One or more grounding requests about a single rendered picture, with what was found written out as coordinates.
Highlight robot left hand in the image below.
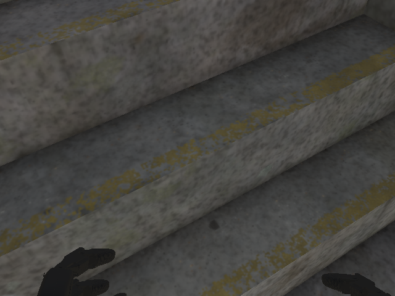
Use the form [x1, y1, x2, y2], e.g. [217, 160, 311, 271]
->
[37, 247, 127, 296]

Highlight robot right hand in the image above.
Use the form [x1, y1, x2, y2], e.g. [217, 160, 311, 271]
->
[322, 273, 391, 296]

